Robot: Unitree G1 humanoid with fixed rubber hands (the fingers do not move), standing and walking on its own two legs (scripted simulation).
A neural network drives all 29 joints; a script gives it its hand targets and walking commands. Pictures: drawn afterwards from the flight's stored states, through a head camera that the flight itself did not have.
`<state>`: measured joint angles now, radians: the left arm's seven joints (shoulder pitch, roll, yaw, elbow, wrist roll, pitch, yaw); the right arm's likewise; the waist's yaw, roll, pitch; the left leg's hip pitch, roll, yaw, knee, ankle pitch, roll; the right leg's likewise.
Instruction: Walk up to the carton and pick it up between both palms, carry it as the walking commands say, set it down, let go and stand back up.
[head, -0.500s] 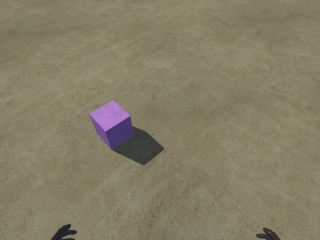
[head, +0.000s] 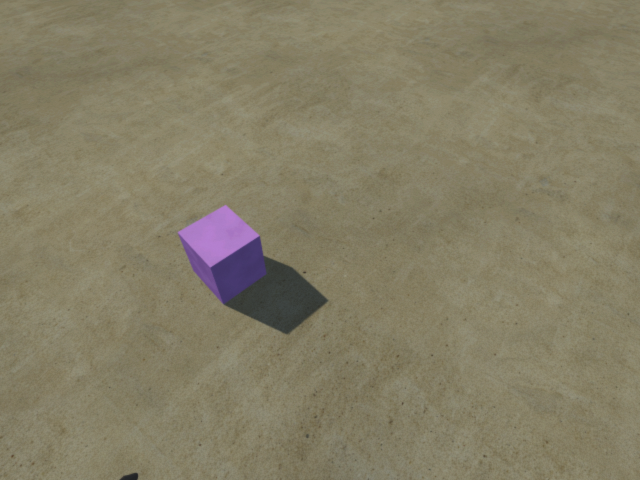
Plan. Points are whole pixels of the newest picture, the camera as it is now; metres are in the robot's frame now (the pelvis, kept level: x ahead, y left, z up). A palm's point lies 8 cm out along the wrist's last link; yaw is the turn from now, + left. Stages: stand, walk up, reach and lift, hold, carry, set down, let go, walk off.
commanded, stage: stand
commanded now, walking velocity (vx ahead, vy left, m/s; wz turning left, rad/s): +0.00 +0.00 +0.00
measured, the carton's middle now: (224, 254) +0.95 +0.39 -0.67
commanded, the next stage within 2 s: walk up in 0.54 s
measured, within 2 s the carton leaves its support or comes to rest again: neither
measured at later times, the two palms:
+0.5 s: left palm out of the picture +0.07 +0.28 -0.12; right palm out of the picture +0.06 -0.29 -0.12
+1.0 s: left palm out of the picture +0.00 +0.32 -0.12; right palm out of the picture +0.15 -0.22 -0.13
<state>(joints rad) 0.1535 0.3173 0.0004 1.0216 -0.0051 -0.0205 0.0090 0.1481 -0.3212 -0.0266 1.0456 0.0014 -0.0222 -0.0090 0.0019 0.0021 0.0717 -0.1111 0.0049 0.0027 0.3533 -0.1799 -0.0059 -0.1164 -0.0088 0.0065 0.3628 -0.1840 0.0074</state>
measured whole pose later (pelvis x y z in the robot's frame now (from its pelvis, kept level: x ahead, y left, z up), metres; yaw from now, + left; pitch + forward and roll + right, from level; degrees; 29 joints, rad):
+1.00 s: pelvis +0.04 +0.04 +0.00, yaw +8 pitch -1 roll +2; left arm 0.33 0.28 0.06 1.02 0.03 -0.01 0.03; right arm 0.18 -0.29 -0.07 0.97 -0.03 0.06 0.11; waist 0.01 0.00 0.01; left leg -0.60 0.09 -0.01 1.02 -0.20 -0.07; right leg -0.06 -0.16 -0.12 0.34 -0.25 0.08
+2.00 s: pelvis +0.47 +0.20 +0.00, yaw +21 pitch +0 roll +0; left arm 0.30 0.17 0.05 1.05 0.02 -0.05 0.01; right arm 0.21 -0.18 -0.07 1.02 -0.03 0.01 0.00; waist 0.03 0.03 0.03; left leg -0.43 0.07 0.06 0.81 -0.33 -0.03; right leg -0.23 -0.02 -0.16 0.35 -0.13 -0.06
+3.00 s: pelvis +0.50 +0.26 +0.00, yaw +24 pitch -1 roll +0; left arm 0.25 0.14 -0.01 1.13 0.00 0.02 0.04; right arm 0.22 -0.14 -0.01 1.11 -0.01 0.00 -0.04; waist 0.01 -0.01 0.04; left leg -0.19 -0.04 0.07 0.38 -0.17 0.06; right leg -0.12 -0.04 -0.03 0.39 -0.24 0.03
